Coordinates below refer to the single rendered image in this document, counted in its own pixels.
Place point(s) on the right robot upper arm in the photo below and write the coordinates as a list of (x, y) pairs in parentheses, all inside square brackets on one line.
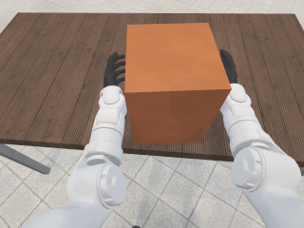
[(270, 181)]

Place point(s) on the robot left hand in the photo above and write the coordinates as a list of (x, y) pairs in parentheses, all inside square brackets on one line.
[(110, 73)]

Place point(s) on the robot right hand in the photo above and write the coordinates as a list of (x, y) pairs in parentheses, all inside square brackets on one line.
[(229, 66)]

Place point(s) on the table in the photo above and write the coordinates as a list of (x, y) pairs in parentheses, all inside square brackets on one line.
[(52, 68)]

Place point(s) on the carton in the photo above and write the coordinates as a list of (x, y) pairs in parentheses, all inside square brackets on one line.
[(175, 82)]

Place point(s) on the robot left forearm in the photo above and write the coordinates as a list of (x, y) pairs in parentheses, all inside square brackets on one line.
[(105, 144)]

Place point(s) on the left robot upper arm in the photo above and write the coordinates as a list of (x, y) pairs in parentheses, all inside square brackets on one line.
[(92, 193)]

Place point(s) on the robot right forearm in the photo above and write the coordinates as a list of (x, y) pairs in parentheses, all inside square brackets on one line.
[(242, 125)]

